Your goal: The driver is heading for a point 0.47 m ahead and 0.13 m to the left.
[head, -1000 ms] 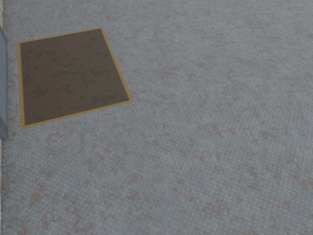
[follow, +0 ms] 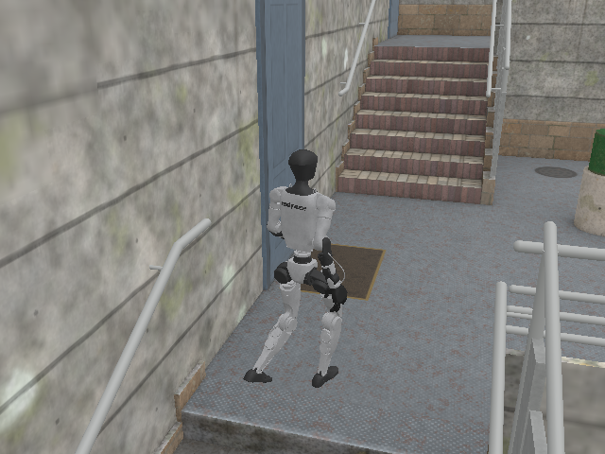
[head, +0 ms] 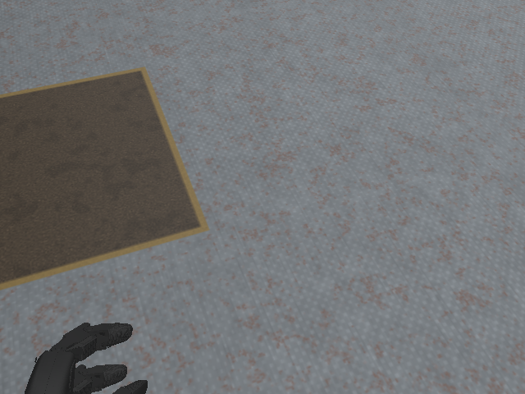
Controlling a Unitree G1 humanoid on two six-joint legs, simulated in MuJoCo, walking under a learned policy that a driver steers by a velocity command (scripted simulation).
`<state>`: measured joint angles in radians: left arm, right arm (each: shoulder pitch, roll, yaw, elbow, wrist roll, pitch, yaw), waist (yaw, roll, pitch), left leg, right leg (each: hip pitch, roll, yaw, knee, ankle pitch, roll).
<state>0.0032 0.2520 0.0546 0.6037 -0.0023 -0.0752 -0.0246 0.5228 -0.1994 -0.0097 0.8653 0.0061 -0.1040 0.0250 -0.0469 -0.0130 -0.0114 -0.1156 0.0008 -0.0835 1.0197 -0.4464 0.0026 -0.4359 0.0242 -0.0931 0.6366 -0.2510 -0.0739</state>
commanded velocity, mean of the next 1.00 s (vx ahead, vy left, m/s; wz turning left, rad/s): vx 0.31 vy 0.00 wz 0.06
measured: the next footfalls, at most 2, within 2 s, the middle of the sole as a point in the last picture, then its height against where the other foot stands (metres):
left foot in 0.40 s outside the picture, level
right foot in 0.84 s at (290, 366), level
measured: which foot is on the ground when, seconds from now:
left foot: up 0.00-0.38, down 0.40-1.00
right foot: down 0.00-0.42, up 0.44-0.82, down 0.84-1.00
